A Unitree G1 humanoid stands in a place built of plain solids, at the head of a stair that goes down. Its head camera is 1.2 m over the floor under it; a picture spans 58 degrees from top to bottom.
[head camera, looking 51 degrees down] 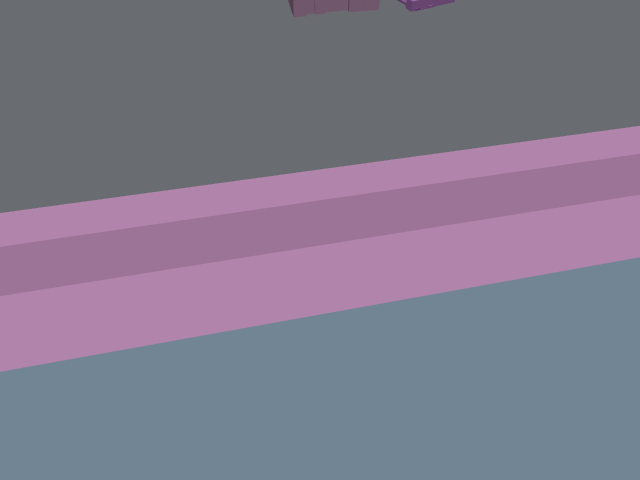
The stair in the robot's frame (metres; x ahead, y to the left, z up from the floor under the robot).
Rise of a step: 0.15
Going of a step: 0.39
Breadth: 8.00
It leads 11 degrees to the left of straight ahead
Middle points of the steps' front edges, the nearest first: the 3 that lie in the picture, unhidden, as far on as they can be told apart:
0.85 1.07 -0.15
1.24 1.15 -0.31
1.62 1.23 -0.46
